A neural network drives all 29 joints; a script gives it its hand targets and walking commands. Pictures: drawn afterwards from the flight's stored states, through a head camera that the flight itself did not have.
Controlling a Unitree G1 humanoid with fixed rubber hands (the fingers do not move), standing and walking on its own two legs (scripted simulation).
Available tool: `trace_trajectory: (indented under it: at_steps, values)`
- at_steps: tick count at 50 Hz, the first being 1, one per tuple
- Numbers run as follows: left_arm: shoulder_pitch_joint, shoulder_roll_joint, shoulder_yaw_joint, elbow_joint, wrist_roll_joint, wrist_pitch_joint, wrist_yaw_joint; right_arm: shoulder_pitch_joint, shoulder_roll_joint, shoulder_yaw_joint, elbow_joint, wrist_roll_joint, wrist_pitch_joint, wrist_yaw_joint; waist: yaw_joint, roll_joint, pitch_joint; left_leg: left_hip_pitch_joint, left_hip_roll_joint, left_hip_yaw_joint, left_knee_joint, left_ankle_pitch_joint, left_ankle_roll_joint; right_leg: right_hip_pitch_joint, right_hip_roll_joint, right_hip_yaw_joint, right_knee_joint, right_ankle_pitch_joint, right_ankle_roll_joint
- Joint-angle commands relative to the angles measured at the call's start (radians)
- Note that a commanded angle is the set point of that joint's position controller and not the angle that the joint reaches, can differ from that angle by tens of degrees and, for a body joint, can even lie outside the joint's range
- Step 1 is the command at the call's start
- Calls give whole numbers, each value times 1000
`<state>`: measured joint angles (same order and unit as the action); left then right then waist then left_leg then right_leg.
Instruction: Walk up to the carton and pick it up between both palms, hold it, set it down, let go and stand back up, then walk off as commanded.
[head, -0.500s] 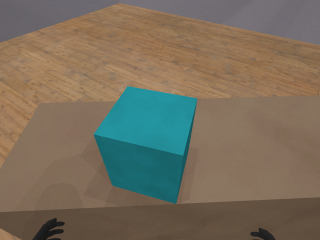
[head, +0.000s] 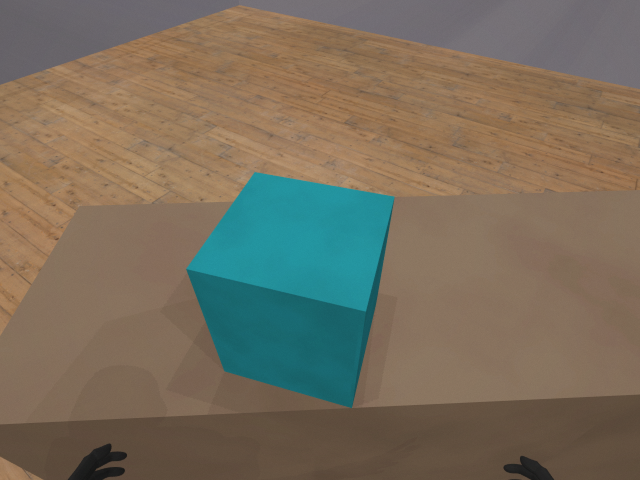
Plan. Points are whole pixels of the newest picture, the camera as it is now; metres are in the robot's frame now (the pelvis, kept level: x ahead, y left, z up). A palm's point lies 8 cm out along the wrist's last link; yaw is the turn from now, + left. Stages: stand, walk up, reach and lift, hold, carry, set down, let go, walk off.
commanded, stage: stand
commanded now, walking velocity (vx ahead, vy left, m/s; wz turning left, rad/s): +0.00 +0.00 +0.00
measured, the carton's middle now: (303, 290) +0.40 +0.04 +0.01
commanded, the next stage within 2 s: walk off in 0.22 s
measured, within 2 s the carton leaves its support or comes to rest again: neither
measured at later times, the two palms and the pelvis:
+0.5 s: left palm out of the picture +0.12 +0.30 -0.07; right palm out of the picture +0.12 -0.28 -0.09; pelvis +0.00 +0.00 +0.00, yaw +0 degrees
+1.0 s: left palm out of the picture +0.01 +0.36 -0.09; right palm out of the picture -0.03 -0.27 -0.11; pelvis -0.13 +0.04 -0.03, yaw +3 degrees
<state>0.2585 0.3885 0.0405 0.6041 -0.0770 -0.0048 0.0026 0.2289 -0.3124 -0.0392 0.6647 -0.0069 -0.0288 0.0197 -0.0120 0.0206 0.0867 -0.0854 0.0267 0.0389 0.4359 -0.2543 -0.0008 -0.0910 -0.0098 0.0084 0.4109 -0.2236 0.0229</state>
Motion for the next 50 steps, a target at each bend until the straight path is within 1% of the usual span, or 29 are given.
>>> trace_trajectory:
  at_steps: [1, 3, 7, 8, 11, 12, 14, 15, 16, 18, 20, 21, 24, 25, 27, 31, 32, 34, 35, 36, 37, 39, 41, 44, 46, 47, 48, 49, 50]
  values:
    - [-34, 192, 43, -17, 89, -36, 12, -24, -248, -51, -12, 6, -8, -4, 13, -19, -27, -92, 90, -111, -98, 122, 23, -41, -104, 51, -40, 96, -27]
    - [-48, 177, 36, -9, 86, -37, 6, -31, -252, -51, -10, 3, -8, -9, 9, 14, -19, -78, 90, -109, -98, 128, 30, -55, -109, 61, -45, 94, -31]
    - [-55, 193, 38, -13, 94, -34, 12, -38, -243, -51, -22, 8, -9, -5, 4, -19, -45, -84, 93, -116, -89, 126, 27, -25, -108, 53, -31, 133, -31]
    - [-62, 178, 35, -5, 91, -33, 12, -46, -241, -51, -19, 6, -10, -10, 16, -10, -29, -92, 90, -111, -97, 137, 27, -32, -110, 51, -38, 123, -32]
    - [-69, 196, 42, -5, 91, -32, 11, -44, -249, -51, -16, 3, -3, -7, 7, 31, -48, -84, 88, -105, -92, 137, 28, -19, -108, 56, -30, 125, -32]
    - [-63, 188, 37, -8, 92, -34, 10, -35, -239, -49, -19, 8, -7, -7, 0, -4, -34, -81, 95, -115, -91, 141, 23, -35, -110, 51, -33, 132, -30]
    - [-69, 182, 34, -4, 89, -34, 8, -31, -247, -51, -16, 10, -10, -9, 4, -12, -48, -85, 95, -117, -94, 140, 24, -19, -109, 51, -31, 139, -28]
    - [-50, 179, 33, 9, 90, -34, 11, -42, -248, -51, -11, 8, -10, -7, 18, -14, -38, -63, 98, -112, -99, 150, 25, -40, -111, 54, -40, 114, -35]
    - [-72, 172, 31, 3, 87, -35, 8, -51, -264, -54, -17, 5, -9, -10, 13, 10, -40, -91, 89, -109, -98, 126, 28, -24, -112, 59, -38, 126, -33]
    - [-69, 185, 37, 2, 90, -34, 10, -34, -246, -47, -8, 8, -5, -4, 8, -16, -41, -73, 98, -117, -96, 142, 26, -37, -108, 50, -34, 115, -32]
    - [-67, 193, 39, 6, 85, -30, 9, -34, -249, -48, -12, 13, -6, -5, 1, 7, -32, -88, 95, -113, -95, 119, 26, -39, -110, 54, -41, 108, -29]
    - [-36, 253, 74, 23, 100, -12, 7, 4, -310, -58, -53, -2, 10, -20, 17, -3, -13, -181, 80, -106, 6, 411, 68, -41, -98, 49, 92, 331, -70]
    - [-2, 233, 76, 8, 99, 2, 9, 9, -306, -59, -59, -3, 20, -29, 20, 4, -65, -187, 81, -87, 62, 449, 97, -44, -98, 42, 190, 363, -94]
    - [7, 232, 77, 7, 102, 8, 10, 21, -302, -56, -64, -3, 20, -28, 15, 32, -118, -172, 83, -95, 68, 450, 101, -28, -87, 38, 213, 346, -93]
    - [25, 219, 73, -2, 104, 14, 9, 14, -310, -63, -76, -6, 29, -31, 12, 30, -134, -177, 102, -115, 67, 478, 125, -41, -59, 25, 256, 309, -78]
    - [15, 221, 75, -8, 111, 32, 9, -5, -334, -68, -86, -5, 47, -26, 18, 51, -65, -291, 109, -139, 66, 255, 135, -79, -46, 31, 256, 153, -95]
    - [14, 232, 81, -13, 116, 34, 8, -22, -330, -65, -90, -5, 51, -26, 23, 18, -32, -319, 88, -126, 104, 162, 127, -107, -72, 64, 212, 135, -110]
    - [-9, 261, 84, -17, 117, 34, 6, -8, -305, -59, -92, -1, 61, -24, 17, -93, 0, -291, 9, -62, 244, -62, 75, -225, -195, 176, 34, 45, -181]
    - [-49, 279, 87, -22, 118, 31, 7, 12, -276, -51, -74, -1, 67, -26, 8, -205, 14, -230, -59, -11, 423, -207, 41, -330, -292, 264, -97, 17, -243]
    - [-65, 285, 86, -35, 128, 29, 9, 32, -261, -51, -76, -6, 75, -26, 20, -258, 28, -226, -80, -25, 631, -313, 25, -406, -351, 316, -161, -2, -310]
    - [-98, 285, 85, -43, 132, 27, 13, 44, -271, -56, -76, -13, 88, -27, 5, -233, 43, -245, -69, -87, 756, -318, 25, -441, -371, 332, -172, -60, -330]
    - [-154, 277, 83, -79, 128, 25, 21, 79, -286, -56, -84, -9, 90, -27, -15, -214, 72, -265, -80, -136, 844, -283, 23, -464, -333, 266, -188, -112, -306]
    - [-128, 278, 87, -85, 129, 25, 28, 67, -304, -68, -93, -5, 89, -24, 7, -159, 75, -327, -93, -148, 867, -265, 16, -377, -310, 251, -156, -63, -298]
    - [-126, 286, 91, -93, 132, 28, 42, 96, -304, -70, -83, -3, 89, -18, 13, -186, 33, -353, -61, -158, 753, -258, 6, -284, -307, 240, -113, -126, -297]
    - [-82, 290, 93, -82, 134, 34, 48, 109, -287, -66, -81, -4, 79, -13, 29, -195, -50, -343, -22, -157, 512, -299, 22, -174, -299, 223, -47, -74, -271]
    - [-78, 285, 88, -89, 131, 37, 47, 129, -277, -69, -84, -4, 68, -11, 24, -226, -110, -313, 5, -153, 331, -288, 36, -124, -270, 196, 29, -1, -230]
    - [-78, 280, 81, -90, 120, 45, 40, 153, -269, -68, -66, -3, 56, -12, 13, -219, -173, -253, -5, -109, 147, -218, 42, -77, -210, 141, 104, 49, -180]
    - [-79, 278, 76, -79, 113, 53, 40, 169, -261, -67, -55, 0, 47, -14, 1, -194, -178, -183, -3, -120, -28, -96, 32, -119, -158, 84, 205, 68, -138]
    - [-43, 260, 67, -59, 109, 60, 36, 140, -285, -71, -56, -5, 40, -19, 1, -88, -154, -169, 37, -211, -159, -68, 9, -206, -86, 27, 317, -22, -97]
